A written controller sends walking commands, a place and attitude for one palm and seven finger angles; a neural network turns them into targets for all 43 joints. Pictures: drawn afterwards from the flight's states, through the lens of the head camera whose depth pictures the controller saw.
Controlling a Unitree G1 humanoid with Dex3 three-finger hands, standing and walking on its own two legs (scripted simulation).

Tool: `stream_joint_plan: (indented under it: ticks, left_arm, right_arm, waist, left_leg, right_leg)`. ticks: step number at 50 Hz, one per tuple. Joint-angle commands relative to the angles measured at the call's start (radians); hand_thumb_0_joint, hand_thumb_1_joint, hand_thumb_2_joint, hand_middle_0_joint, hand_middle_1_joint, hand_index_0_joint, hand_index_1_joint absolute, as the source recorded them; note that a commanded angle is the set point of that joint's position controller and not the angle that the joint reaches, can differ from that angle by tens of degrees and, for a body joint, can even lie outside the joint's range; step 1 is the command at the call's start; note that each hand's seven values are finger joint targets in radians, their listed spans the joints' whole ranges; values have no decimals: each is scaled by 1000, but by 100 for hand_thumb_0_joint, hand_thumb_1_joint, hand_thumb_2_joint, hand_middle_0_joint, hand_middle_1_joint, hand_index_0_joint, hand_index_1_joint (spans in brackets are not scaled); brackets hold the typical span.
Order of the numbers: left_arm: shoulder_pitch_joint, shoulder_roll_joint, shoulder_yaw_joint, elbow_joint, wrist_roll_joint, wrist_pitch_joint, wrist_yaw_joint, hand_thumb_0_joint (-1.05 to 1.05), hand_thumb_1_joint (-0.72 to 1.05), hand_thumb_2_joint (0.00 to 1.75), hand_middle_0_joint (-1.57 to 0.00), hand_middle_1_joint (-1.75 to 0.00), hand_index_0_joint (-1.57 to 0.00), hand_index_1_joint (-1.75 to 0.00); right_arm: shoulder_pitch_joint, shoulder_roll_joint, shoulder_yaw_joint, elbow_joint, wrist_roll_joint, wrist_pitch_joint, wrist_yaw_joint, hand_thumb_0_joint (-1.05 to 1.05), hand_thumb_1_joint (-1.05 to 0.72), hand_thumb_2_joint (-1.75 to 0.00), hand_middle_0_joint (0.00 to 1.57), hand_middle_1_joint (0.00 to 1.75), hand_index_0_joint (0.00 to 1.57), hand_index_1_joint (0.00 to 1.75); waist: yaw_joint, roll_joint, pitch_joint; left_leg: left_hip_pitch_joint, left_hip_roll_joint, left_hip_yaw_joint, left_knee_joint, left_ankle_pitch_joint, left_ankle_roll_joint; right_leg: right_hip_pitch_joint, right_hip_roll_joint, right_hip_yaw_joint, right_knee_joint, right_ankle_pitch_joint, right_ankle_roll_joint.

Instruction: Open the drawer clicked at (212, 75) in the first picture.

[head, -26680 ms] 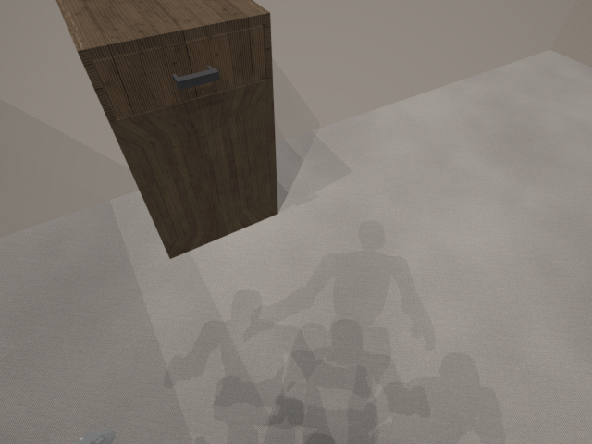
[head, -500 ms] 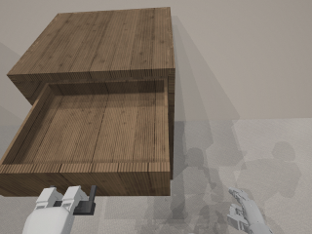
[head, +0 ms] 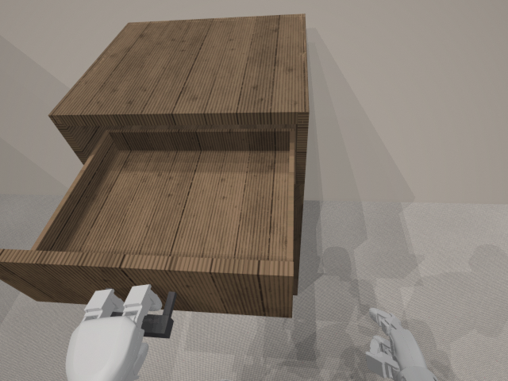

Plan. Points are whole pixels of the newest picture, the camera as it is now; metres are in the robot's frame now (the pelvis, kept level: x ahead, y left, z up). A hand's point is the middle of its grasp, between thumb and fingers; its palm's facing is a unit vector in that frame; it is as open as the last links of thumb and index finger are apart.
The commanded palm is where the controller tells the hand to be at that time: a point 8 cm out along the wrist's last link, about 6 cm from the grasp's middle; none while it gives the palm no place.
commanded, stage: open the thumb to release the handle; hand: left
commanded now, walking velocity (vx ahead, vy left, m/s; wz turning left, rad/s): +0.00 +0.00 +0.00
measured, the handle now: (134, 309) +0.21 +0.21 +0.03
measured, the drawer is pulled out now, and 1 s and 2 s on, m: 0.30 0.30 0.30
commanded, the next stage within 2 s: lift the hand off the handle in 0.18 s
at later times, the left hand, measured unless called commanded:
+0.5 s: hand (129, 350) +0.16 +0.21 +0.01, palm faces +0.03 -0.10 -0.99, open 13.8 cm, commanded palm +0.14 +0.21 +0.06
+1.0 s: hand (111, 336) +0.16 +0.22 +0.05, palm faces +0.04 -0.12 -0.99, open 13.3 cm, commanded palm +0.14 +0.22 +0.12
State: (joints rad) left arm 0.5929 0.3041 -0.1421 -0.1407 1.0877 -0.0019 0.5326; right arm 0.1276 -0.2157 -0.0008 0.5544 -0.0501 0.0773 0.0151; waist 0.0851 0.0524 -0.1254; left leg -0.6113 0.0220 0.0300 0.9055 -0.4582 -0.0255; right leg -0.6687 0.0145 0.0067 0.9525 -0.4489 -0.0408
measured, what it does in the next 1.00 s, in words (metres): stands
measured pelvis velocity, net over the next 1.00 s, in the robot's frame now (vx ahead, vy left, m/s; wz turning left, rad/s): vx -0.01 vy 0.01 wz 0.00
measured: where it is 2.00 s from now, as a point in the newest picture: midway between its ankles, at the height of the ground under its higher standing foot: outside the picture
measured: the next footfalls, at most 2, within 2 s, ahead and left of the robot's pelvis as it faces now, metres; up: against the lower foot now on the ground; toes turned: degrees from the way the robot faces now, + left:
none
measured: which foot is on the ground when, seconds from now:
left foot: down 0.00-1.00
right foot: down 0.00-1.00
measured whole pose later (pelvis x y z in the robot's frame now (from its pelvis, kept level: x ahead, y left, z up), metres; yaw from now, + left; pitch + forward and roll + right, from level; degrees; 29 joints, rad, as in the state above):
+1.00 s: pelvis -0.01 +0.01 +0.02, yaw +0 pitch +5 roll +1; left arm 0.54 0.37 -0.12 -0.18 1.03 -0.01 0.43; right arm 0.11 -0.23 -0.01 0.58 -0.04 0.07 -0.01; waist 0.08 0.06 -0.07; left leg -0.46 0.02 0.03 0.76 -0.38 -0.02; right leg -0.50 0.02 0.00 0.79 -0.37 -0.03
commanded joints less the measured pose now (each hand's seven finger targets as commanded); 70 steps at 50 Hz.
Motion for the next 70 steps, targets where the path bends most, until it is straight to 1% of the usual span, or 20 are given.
stream_joint_plan:
  ticks: [1, 4, 13, 14, 15, 17, 21, 29, 32, 41, 44, 47, 50, 51, 55, 57, 58, 63, 67, 70]
  left_arm:
    - [-3, 150, 135, -147, -13, 24, 11, 0, -29, 39, -32, -122, -32, -122]
    - [-21, 144, 129, -143, -7, 10, -1, 0, -50, 30, -30, -120, -30, -120]
    - [-17, 160, 165, -131, -5, -21, 7, 0, -50, 30, -30, -120, -30, -120]
    - [-30, 116, 113, -115, -1, -20, 7, 0, -50, 30, -30, -120, -30, -120]
    - [-66, 116, 109, -123, -4, -20, 7, 0, -50, 30, -30, -120, -30, -120]
    - [-45, 152, 151, -120, -1, -20, 19, 0, -50, 30, -30, -120, -30, -120]
    - [-82, 174, 176, -112, 3, -9, 34, 0, -50, 30, -30, -120, -30, -120]
    - [-178, 169, 164, -74, -10, 18, 28, 0, -50, 30, -30, -120, -30, -120]
    - [-186, 216, 210, -131, -18, 24, 26, 0, -50, 30, -30, -120, -30, -120]
    - [-192, 242, 237, -240, -47, 2, -6, 0, -50, 30, -30, -120, -30, -120]
    - [-173, 215, 209, -282, -57, -4, -17, 0, -50, 30, -30, -120, -30, -120]
    - [-163, 234, 228, -306, -63, 3, -31, 0, -50, 30, -30, -120, -30, -120]
    - [-171, 193, 177, -330, -70, 18, -55, 0, -50, 30, -30, -120, -30, -120]
    - [-163, 183, 167, -316, -82, 30, -67, 0, -50, 30, -30, -120, -30, -120]
    - [-179, 200, 154, -384, -92, 29, -116, 0, -50, 30, -30, -120, -30, -120]
    - [-173, 215, 164, -433, -87, 23, -128, 0, -50, 30, -30, -120, -30, -120]
    - [-163, 190, 134, -445, -92, 21, -137, 0, -50, 30, -30, -120, -30, -120]
    - [-178, 208, 150, -471, -92, 28, -168, 0, -50, 30, -30, -120, -30, -120]
    - [-202, 207, 129, -576, -94, 30, -190, 0, -50, 30, -30, -120, -30, -120]
    - [-229, 192, 102, -615, -99, 28, -208, 0, -50, 30, -30, -120, -30, -120]
  right_arm:
    - [-133, -91, -31, -168, 0, -60, -17, 0, -90, -90, 20, 30, 20, 30]
    - [-132, -90, -30, -166, -4, -61, -17, 0, -90, -90, 20, 30, 20, 30]
    - [-130, -89, -40, -157, -9, -64, -15, 0, -90, -90, 20, 30, 20, 30]
    - [-127, -90, -39, -158, -13, -63, -9, 0, -90, -90, 20, 30, 20, 30]
    - [-127, -93, -43, -157, -13, -61, -7, 0, -90, -90, 20, 30, 20, 30]
    - [-128, -93, -43, -156, -12, -63, -11, 0, -90, -90, 20, 30, 20, 30]
    - [-134, -95, -46, -150, -11, -58, -20, 0, -90, -90, 20, 30, 20, 30]
    - [-151, -94, -43, -131, 1, -51, -43, 0, -90, -90, 20, 30, 20, 30]
    - [-154, -89, -42, -134, 1, -52, -55, 0, -90, -90, 20, 30, 20, 30]
    - [-170, -83, -38, -137, 2, -60, -58, 0, -90, -90, 20, 30, 20, 30]
    - [-165, -83, -41, -142, 2, -63, -45, 0, -90, -90, 20, 30, 20, 30]
    - [-172, -87, -39, -144, 4, -61, -38, 0, -90, -90, 20, 30, 20, 30]
    - [-179, -90, -42, -148, 8, -58, -29, 0, -90, -90, 20, 30, 20, 30]
    - [-183, -89, -40, -148, 11, -60, -29, 0, -90, -90, 20, 30, 20, 30]
    - [-181, -94, -36, -149, 14, -65, -29, 0, -90, -90, 20, 30, 20, 30]
    - [-177, -96, -31, -156, 12, -70, -24, 0, -90, -90, 20, 30, 20, 30]
    - [-175, -93, -33, -156, 12, -70, -21, 0, -90, -90, 20, 30, 20, 30]
    - [-180, -95, -25, -154, 18, -64, -13, 0, -90, -90, 20, 30, 20, 30]
    - [-172, -96, -20, -172, 15, -71, -5, 0, -90, -90, 20, 30, 20, 30]
    - [-176, -97, -21, -169, 16, -68, 0, 0, -90, -90, 20, 30, 20, 30]
  waist:
    - [-5, -102, -98]
    - [-4, -97, -69]
    - [8, -76, -94]
    - [-5, -69, -86]
    - [-13, -93, -83]
    - [1, -91, -116]
    - [-5, -97, -128]
    - [-14, -106, -103]
    - [2, -97, -150]
    - [11, -14, -116]
    - [8, -14, -101]
    - [12, -31, -90]
    - [5, -15, -71]
    - [-1, -40, -65]
    - [8, -53, -57]
    - [19, -10, -71]
    - [15, -25, -63]
    - [15, -29, -12]
    - [24, 26, -66]
    - [20, 17, -52]
  left_leg:
    - [100, -65, -12, -114, 144, 48]
    - [105, -68, -11, -122, 133, 49]
    - [109, -71, -8, -124, 144, 46]
    - [100, -71, -11, -118, 148, 45]
    - [92, -67, -13, -116, 142, 46]
    - [90, -68, -9, -113, 148, 46]
    - [84, -69, -9, -108, 140, 45]
    - [61, -71, -3, -124, 90, 49]
    - [103, -73, 0, -140, 98, 51]
    - [207, -65, -10, -196, 147, 48]
    - [229, -60, -11, -213, 166, 48]
    - [247, -55, -13, -233, 171, 47]
    - [270, -49, -16, -258, 177, 48]
    - [278, -43, -19, -265, 184, 49]
    - [312, -39, -20, -291, 198, 54]
    - [343, -33, -22, -305, 230, 50]
    - [347, -30, -24, -308, 245, 50]
    - [364, -22, -28, -335, 252, 46]
    - [416, -11, -31, -347, 307, 45]
    - [430, -4, -39, -356, 361, 42]
  right_leg:
    - [117, 1, 65, -245, 231, -7]
    - [109, 1, 68, -258, 205, -5]
    - [126, -2, 82, -260, 226, -9]
    - [104, -1, 67, -245, 229, -8]
    - [96, -5, 65, -244, 227, -6]
    - [117, -4, 72, -239, 244, -6]
    - [118, -4, 79, -241, 247, -7]
    - [127, -14, 74, -272, 183, 5]
    - [170, -17, 87, -295, 172, 4]
    - [197, -14, 82, -351, 162, -8]
    - [200, -13, 67, -351, 177, -7]
    - [213, -14, 77, -371, 170, -7]
    - [219, -12, 55, -378, 162, -5]
    - [228, -12, 52, -388, 171, -4]
    - [255, -16, 45, -411, 177, 3]
    - [266, -17, 51, -412, 190, -4]
    - [275, -16, 35, -410, 209, -3]
    - [282, -13, 35, -443, 200, -2]
    - [309, -17, 30, -444, 223, -5]
    - [314, -12, 16, -442, 263, -3]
